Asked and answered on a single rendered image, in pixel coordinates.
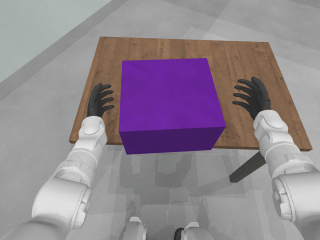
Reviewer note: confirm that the table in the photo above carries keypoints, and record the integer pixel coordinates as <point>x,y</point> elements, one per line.
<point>228,61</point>

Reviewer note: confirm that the robot right shin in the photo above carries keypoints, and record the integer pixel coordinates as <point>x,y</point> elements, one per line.
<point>192,224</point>

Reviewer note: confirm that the right robot forearm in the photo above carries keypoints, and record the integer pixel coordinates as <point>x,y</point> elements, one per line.
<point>277,147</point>

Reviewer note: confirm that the right robot foot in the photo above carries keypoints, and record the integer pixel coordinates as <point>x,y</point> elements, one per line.
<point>178,232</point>

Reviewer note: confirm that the left robot upper arm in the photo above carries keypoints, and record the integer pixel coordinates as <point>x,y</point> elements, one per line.
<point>63,205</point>

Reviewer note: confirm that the carton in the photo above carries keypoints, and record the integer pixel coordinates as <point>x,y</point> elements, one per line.
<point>168,105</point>

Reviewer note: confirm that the robot right hand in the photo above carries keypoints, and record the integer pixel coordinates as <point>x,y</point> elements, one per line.
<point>258,100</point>

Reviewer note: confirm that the robot left hand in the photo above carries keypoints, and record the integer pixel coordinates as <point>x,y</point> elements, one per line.
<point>95,105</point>

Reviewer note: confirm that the right robot upper arm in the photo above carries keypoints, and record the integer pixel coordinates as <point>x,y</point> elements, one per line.
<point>296,197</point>

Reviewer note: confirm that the left robot forearm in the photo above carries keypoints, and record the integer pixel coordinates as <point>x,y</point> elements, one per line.
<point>85,156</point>

